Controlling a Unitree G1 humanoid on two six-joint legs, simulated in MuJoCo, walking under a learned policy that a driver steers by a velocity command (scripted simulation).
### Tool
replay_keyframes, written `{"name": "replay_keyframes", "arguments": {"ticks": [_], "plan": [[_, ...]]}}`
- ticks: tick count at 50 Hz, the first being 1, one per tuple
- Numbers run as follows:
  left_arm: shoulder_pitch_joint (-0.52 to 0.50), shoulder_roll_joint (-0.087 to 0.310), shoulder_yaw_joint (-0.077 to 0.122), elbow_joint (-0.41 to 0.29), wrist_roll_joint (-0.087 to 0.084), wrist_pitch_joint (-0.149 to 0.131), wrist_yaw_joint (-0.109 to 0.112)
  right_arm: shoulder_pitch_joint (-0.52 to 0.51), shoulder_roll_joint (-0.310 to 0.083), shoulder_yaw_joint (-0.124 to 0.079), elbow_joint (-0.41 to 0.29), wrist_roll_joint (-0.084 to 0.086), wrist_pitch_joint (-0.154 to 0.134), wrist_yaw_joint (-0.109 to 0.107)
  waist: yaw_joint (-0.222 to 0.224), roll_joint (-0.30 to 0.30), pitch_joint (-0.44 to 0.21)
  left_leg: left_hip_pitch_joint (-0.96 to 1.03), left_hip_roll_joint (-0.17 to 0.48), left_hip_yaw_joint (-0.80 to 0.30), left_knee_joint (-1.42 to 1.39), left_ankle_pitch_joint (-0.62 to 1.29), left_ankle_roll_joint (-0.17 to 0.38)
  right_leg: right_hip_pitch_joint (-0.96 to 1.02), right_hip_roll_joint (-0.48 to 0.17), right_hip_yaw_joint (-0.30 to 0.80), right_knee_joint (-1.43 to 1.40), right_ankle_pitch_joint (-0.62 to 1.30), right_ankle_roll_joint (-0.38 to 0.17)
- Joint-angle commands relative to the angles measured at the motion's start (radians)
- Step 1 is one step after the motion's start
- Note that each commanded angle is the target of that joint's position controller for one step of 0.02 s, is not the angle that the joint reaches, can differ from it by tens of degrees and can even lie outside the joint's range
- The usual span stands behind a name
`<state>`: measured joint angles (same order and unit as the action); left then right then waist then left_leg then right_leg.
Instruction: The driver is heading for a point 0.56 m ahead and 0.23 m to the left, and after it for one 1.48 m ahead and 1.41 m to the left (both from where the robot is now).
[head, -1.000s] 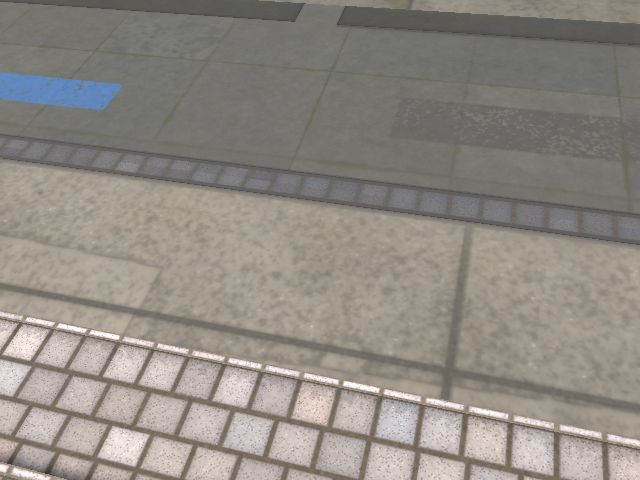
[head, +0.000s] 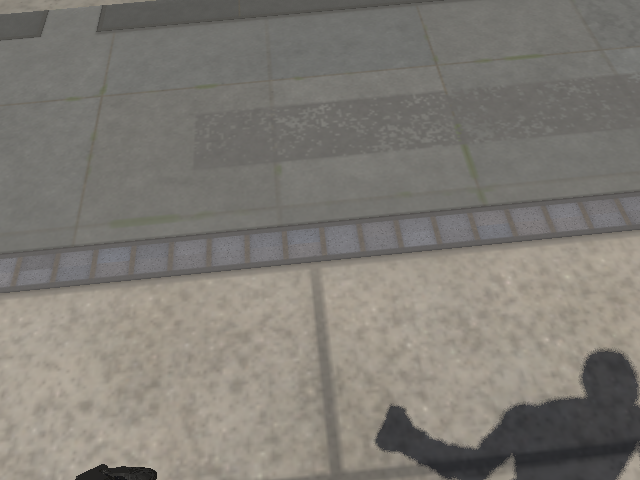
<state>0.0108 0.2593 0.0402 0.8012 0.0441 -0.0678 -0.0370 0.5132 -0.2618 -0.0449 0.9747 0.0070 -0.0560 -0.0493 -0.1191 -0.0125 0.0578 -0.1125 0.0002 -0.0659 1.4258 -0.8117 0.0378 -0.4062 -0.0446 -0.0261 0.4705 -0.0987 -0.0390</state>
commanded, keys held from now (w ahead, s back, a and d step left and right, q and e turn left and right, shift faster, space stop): w+q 0.76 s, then q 0.24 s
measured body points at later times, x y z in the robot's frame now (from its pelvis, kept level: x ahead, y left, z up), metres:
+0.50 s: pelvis +0.24 +0.01 -0.03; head +0.26 +0.03 +0.42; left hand +0.14 +0.25 -0.18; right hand +0.48 -0.19 -0.13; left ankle +0.29 +0.12 -0.72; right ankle +0.09 -0.10 -0.74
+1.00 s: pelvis +0.54 +0.09 -0.14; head +0.56 +0.08 +0.31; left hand +0.51 +0.38 -0.25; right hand +0.72 -0.14 -0.28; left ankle +0.39 +0.16 -0.72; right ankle +0.62 +0.04 -0.88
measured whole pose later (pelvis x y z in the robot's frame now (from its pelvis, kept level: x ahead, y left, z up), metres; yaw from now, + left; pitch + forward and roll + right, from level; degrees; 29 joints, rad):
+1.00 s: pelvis +0.54 +0.09 -0.14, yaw +28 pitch -2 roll +1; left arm 0.21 0.25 0.03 0.90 0.04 -0.12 -0.03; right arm 0.25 -0.29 -0.11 0.96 -0.02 -0.02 -0.05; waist -0.01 0.04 0.04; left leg -0.45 -0.08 -0.07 1.48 -0.54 0.08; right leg -0.26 0.00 -0.10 0.47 -0.17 -0.07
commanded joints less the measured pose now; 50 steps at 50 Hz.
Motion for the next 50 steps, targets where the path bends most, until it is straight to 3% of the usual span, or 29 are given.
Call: {"name": "replay_keyframes", "arguments": {"ticks": [1,2,3,4,5,6,7,11,13,17,21,24,27,28,29,30,31,33,35,36,39,42,44,45,46,47,48,49,50], "plan": [[0.546,0.245,0.08,0.096,-0.043,0.019,0.001,0.105,-0.111,-0.02,-0.066,0.037,-0.014,-0.014,0.237,-0.196,-0.494,-0.802,-0.012,-0.032,0.519,0.124,0.013,0.958,-0.453,0.462,0.105,0.532,-0.214],[0.396,0.164,0.055,0.071,-0.027,0.027,0.023,-0.02,-0.111,-0.019,-0.07,-0.003,-0.001,-0.004,0.189,-0.049,-0.293,-0.747,0.023,0.039,0.382,0.287,-0.001,0.634,-0.379,0.435,-0.085,0.196,-0.187],[0.34,0.151,0.047,0.058,-0.01,0.01,0.033,-0.048,-0.087,-0.014,-0.08,-0.027,0.018,0.011,0.159,-0.122,-0.206,-0.691,0.051,0.015,0.335,0.368,0.005,0.451,-0.4,0.439,-0.11,0.142,-0.229],[0.31,0.112,0.034,0.059,-0.008,-0.004,0.032,-0.049,-0.078,-0.014,-0.067,-0.056,0.043,0.021,0.124,-0.079,-0.126,-0.581,0.077,0.002,0.261,0.366,0.01,0.248,-0.369,0.39,-0.133,0.203,-0.232],[0.266,0.091,0.027,0.066,-0.016,-0.026,0.024,-0.063,-0.068,-0.019,-0.07,-0.057,0.061,0.033,0.07,-0.042,-0.059,-0.502,0.101,-0.051,0.041,0.491,0.019,0.088,-0.308,0.289,-0.173,0.152,-0.178],[0.256,0.106,0.035,0.08,-0.014,-0.042,0.019,-0.073,-0.053,-0.017,-0.062,-0.061,0.071,0.041,0.06,-0.09,-0.041,-0.467,0.091,-0.024,0.014,0.519,0.022,0.032,-0.28,0.264,-0.197,0.159,-0.171],[0.249,0.098,0.03,0.092,-0.027,-0.053,0.022,-0.158,-0.03,-0.013,-0.109,-0.043,0.065,0.057,0.041,-0.063,0.01,-0.436,0.099,-0.036,-0.247,0.648,0.003,-0.034,-0.216,0.162,-0.256,0.128,-0.147],[0.272,0.074,0.021,0.115,-0.031,-0.053,0.024,-0.243,0.008,0.011,-0.12,-0.05,0.05,0.083,0.058,-0.106,-0.054,-0.314,0.063,0.077,-0.501,0.822,0.024,0.073,-0.189,0.002,-0.242,0.443,-0.144],[0.329,0.077,0.025,0.131,-0.021,-0.049,0.025,-0.26,-0.026,-0.002,-0.111,-0.043,0.058,0.09,0.076,-0.071,-0.08,-0.346,0.068,0.099,-0.41,0.941,0.06,0.186,-0.227,-0.008,-0.212,0.431,-0.144],[0.501,0.093,0.034,0.16,-0.009,-0.014,0.044,-0.413,-0.06,-0.023,-0.141,-0.059,0.07,0.098,0.161,0.008,0.009,-0.687,0.075,0.029,-0.402,0.755,0.094,0.502,-0.285,0.035,-0.126,0.299,-0.175],[0.572,0.104,0.04,0.175,0.001,-0.005,0.06,-0.586,-0.046,-0.027,-0.192,-0.065,0.064,0.107,0.229,-0.017,0.093,-0.821,0.067,0.081,-0.436,0.624,0.086,0.632,-0.303,0.01,-0.073,0.351,-0.151],[0.479,0.124,0.043,0.156,-0.003,-0.008,0.057,-0.538,-0.038,-0.027,-0.176,-0.062,0.057,0.115,0.17,-0.039,0.065,-0.533,0.011,0.193,-0.528,0.575,0.105,0.474,-0.268,-0.12,0.048,0.657,-0.099],[0.413,0.09,0.029,0.167,0.005,-0.018,0.057,-0.434,-0.05,-0.034,-0.117,-0.057,0.029,0.099,0.136,-0.086,0.001,-0.286,-0.03,0.208,-0.764,0.855,0.126,0.412,-0.201,-0.185,0.311,0.379,-0.018],[0.396,0.066,0.022,0.138,-0.005,-0.011,0.037,-0.243,-0.112,-0.059,-0.065,-0.059,0.007,0.083,0.054,0.081,-0.084,0.054,-0.032,0.111,-0.849,0.803,0.186,0.144,-0.118,-0.209,0.607,0.349,0.028],[0.286,0.066,0.02,0.081,-0.019,-0.016,0.018,-0.013,-0.209,-0.096,-0.011,-0.046,0.01,0.065,-0.095,0.37,-0.216,0.468,0.156,-0.311,-1.027,0.614,0.285,-0.303,0.008,-0.214,1.046,-0.139,0.096],[0.174,0.138,0.031,0.02,0.006,-0.044,0.012,0.041,-0.247,-0.098,0.007,-0.035,0.018,0.043,-0.108,0.292,-0.167,0.496,0.2,-0.473,-1.086,0.589,0.272,-0.508,-0.005,-0.053,1.077,-0.481,0.078],[0.114,0.161,0.04,0.018,0.011,-0.061,0.008,0.007,-0.239,-0.095,0.006,-0.043,0.029,0.018,-0.094,0.159,-0.058,0.425,0.198,-0.456,-1.052,0.576,0.237,-0.579,-0.055,0.022,0.989,-0.488,0.061],[0.1,0.145,0.044,0.038,0.019,-0.06,-0.005,-0.103,-0.189,-0.089,-0.012,-0.055,0.033,-0.013,-0.012,-0.047,0.025,0.233,0.171,-0.378,-0.997,0.534,0.202,-0.507,-0.102,0.068,0.75,-0.472,0.06],[0.152,0.108,0.041,0.069,0.016,-0.038,-0.013,-0.297,-0.167,-0.08,-0.073,-0.063,0.014,-0.002,0.102,-0.093,0.015,-0.026,0.121,-0.281,-1.041,0.464,0.192,-0.254,-0.063,0.006,0.492,-0.229,0.063],[0.136,0.106,0.048,0.062,0.012,-0.034,-0.006,-0.337,-0.154,-0.08,-0.068,-0.049,-0.011,-0.003,0.125,-0.029,0.013,-0.118,0.102,-0.255,-1.042,0.427,0.173,-0.146,-0.057,0.03,0.407,-0.04,0.063],[0.23,0.04,0.024,0.092,-0.021,-0.02,-0.013,-0.424,-0.103,-0.071,-0.05,-0.013,-0.045,0.01,0.21,-0.005,-0.036,-0.484,-0.001,-0.096,-0.979,0.327,0.132,0.379,0.025,-0.046,0.195,0.452,0.078],[0.223,0.08,0.014,0.078,-0.024,-0.025,-0.005,-0.354,-0.087,-0.07,-0.018,-0.029,-0.031,0.011,0.198,0.023,0.044,-0.451,-0.015,-0.094,-0.795,0.298,0.105,0.407,0.003,-0.006,0.022,0.506,0.078],[0.401,0.12,0.025,0.136,-0.019,-0.041,0.006,-0.351,-0.09,-0.07,-0.024,-0.048,0.003,0.002,0.274,-0.021,0.023,-0.371,-0.066,-0.047,-0.443,0.33,0.083,0.484,-0.048,0.045,-0.245,0.624,0.038],[0.475,0.153,0.038,0.151,-0.009,-0.043,0.013,-0.366,-0.101,-0.077,-0.038,-0.035,0.014,0.01,0.326,-0.111,-0.011,-0.381,-0.152,0.026,-0.111,0.19,0.074,0.538,-0.115,0.092,-0.339,0.684,-0.01],[0.477,0.162,0.032,0.145,0.003,-0.046,0.006,-0.315,-0.074,-0.07,-0.061,-0.013,0.024,0.017,0.272,-0.082,-0.06,-0.489,-0.185,0.041,0.124,0.086,0.076,0.623,-0.174,0.116,-0.169,0.869,-0.001],[0.452,0.174,0.014,0.116,0.012,-0.063,-0.003,-0.093,0.004,-0.056,-0.075,0.024,0.021,0.005,0.124,-0.148,-0.14,-0.617,-0.115,-0.013,0.166,0.091,0.075,0.729,-0.339,0.16,0.085,1.242,0.021],[0.452,0.167,0.023,0.11,0.009,-0.061,0.002,-0.055,-0.001,-0.048,-0.041,0.006,0.024,-0.013,0.14,-0.195,-0.157,-0.749,-0.075,-0.028,0.185,0.2,0.065,0.753,-0.406,0.211,0.123,1.13,-0.011],[0.422,0.134,0.017,0.095,-0.012,-0.059,0.012,-0.133,-0.021,-0.046,-0.051,-0.044,0.028,-0.008,0.146,-0.112,-0.113,-0.769,-0.048,-0.036,0.137,0.337,0.029,0.61,-0.369,0.203,0.041,0.9,-0.043],[0.312,0.193,0.035,0.054,-0.011,-0.051,0.038,-0.179,-0.037,-0.044,-0.091,-0.061,0.044,0.004,0.119,-0.2,-0.178,-0.763,-0.008,-0.02,0.156,0.407,-0.013,0.517,-0.455,0.352,-0.041,0.532,-0.149]]}}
